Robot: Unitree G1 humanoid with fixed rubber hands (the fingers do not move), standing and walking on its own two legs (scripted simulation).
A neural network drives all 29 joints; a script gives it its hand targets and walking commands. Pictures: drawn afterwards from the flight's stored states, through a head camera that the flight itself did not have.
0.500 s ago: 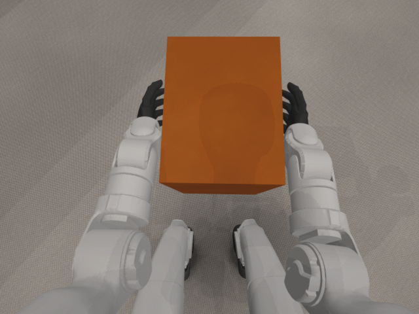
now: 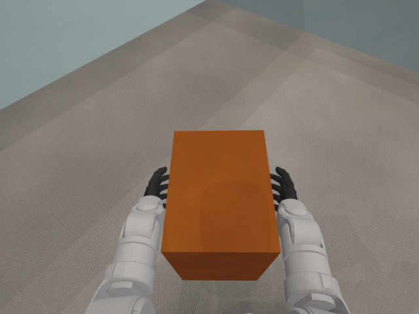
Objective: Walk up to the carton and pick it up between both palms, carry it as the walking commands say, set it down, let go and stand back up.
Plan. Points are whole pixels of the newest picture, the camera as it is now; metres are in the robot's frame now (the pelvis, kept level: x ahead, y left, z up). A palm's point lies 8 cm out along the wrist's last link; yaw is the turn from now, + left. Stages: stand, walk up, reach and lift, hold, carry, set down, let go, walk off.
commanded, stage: reach and lift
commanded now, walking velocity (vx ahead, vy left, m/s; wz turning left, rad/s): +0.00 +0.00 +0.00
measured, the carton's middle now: (219, 212) +0.34 -0.02 -0.06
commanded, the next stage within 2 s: hold in 1.84 s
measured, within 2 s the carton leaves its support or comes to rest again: neither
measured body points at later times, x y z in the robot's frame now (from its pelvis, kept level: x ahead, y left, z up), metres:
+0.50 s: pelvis +0.00 +0.00 +0.01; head -0.05 +0.01 +0.46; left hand +0.33 +0.12 +0.04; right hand +0.31 -0.16 +0.06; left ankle +0.04 +0.11 -0.73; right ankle +0.04 -0.14 -0.73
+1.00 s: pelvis +0.00 +0.00 +0.01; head -0.04 +0.01 +0.45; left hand +0.32 +0.14 +0.03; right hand +0.32 -0.14 +0.05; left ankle +0.04 +0.11 -0.73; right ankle +0.04 -0.14 -0.73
